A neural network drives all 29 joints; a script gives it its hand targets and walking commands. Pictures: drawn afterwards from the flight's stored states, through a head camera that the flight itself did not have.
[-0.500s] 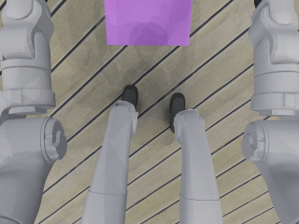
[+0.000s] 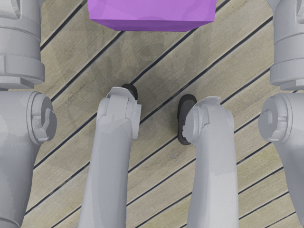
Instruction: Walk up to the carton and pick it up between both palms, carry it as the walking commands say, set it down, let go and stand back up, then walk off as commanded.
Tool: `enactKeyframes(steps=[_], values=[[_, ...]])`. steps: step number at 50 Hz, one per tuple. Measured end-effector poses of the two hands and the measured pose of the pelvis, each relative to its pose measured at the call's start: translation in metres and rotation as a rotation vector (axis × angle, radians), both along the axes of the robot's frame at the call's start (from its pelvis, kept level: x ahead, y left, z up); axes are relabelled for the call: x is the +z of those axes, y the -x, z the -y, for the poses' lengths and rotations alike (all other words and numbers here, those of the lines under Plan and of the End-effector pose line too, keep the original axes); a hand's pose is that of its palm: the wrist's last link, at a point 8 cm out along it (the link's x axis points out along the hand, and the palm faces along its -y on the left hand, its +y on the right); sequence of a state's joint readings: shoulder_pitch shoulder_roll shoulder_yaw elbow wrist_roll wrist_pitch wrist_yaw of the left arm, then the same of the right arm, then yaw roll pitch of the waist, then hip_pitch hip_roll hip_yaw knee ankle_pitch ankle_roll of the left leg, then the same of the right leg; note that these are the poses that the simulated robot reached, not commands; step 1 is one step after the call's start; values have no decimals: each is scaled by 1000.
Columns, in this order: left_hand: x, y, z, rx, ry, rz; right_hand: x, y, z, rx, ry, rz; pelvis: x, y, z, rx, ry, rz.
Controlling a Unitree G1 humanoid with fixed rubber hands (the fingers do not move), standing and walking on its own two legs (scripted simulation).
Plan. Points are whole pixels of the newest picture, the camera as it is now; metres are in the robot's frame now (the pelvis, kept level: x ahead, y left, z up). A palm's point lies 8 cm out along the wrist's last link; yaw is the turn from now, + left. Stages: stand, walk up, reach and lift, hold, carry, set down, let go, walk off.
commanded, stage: reach and lift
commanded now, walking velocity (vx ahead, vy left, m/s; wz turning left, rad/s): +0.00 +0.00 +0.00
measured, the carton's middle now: out of the picture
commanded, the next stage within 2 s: none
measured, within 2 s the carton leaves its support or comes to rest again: leaves its support in 1.88 s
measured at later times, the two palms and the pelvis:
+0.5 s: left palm out of the picture +0.54 +0.24 -0.29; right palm out of the picture +0.57 -0.14 -0.29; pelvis +0.02 +0.00 -0.11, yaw -1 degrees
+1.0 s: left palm out of the picture +0.54 +0.23 -0.31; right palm out of the picture +0.58 -0.13 -0.31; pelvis +0.02 +0.00 -0.13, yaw +0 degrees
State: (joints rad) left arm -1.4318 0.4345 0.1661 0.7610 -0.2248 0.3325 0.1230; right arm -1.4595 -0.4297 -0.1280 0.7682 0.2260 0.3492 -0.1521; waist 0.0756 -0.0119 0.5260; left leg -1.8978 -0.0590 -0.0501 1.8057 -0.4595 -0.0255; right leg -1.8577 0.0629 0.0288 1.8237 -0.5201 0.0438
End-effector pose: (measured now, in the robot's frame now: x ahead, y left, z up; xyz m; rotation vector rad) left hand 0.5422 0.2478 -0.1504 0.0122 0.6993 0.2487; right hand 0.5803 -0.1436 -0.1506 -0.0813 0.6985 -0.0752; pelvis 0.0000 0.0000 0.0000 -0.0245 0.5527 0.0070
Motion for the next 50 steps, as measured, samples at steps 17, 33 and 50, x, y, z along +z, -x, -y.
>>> enactKeyframes(steps=[17,33,50], values=[[-95,-8,7,-4,6,-3,-98,-2,-2,18,2,-12,-78,-12,-1,-11,-8,-11],[-151,0,15,5,12,-33,-157,6,-2,29,-11,-19,-126,-19,2,-23,-35,10],[-156,2,17,5,22,-25,-158,5,-11,53,-9,-20,-128,-19,5,-29,-39,10]])
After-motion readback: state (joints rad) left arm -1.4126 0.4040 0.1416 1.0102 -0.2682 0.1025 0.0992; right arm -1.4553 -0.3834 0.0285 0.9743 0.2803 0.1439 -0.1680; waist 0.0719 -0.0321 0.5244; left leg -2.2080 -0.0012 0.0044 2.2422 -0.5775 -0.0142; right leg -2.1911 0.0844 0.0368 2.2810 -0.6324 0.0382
